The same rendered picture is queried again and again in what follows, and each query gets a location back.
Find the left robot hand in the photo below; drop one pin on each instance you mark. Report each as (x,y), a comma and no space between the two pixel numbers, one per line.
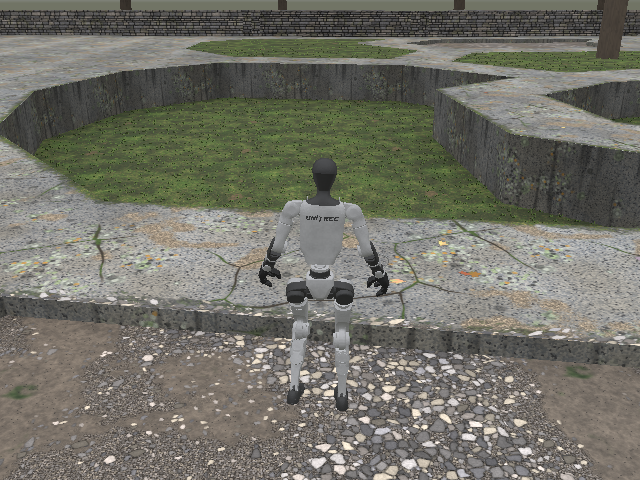
(262,275)

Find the robot right upper arm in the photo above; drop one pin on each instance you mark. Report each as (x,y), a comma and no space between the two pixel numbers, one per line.
(353,212)

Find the robot head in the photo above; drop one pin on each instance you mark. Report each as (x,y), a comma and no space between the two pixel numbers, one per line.
(324,173)

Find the robot left upper arm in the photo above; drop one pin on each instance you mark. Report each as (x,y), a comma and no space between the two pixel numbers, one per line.
(290,210)

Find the robot right forearm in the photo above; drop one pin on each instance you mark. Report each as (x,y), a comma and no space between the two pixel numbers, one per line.
(374,263)

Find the robot right thigh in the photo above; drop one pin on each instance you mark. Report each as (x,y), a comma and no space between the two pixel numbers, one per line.
(343,300)

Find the robot left forearm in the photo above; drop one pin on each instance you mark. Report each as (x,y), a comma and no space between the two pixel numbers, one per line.
(270,258)

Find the right robot hand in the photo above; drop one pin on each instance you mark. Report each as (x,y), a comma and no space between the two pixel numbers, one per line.
(384,282)

